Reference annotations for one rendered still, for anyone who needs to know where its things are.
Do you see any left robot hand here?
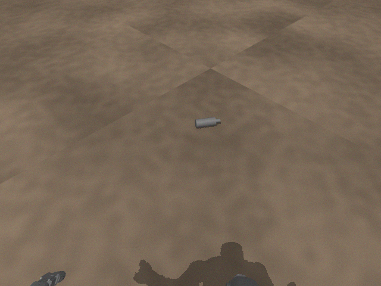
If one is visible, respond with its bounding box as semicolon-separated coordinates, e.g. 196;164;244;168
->
30;271;66;286

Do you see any bottle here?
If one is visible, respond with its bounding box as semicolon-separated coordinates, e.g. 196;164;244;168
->
195;117;221;128

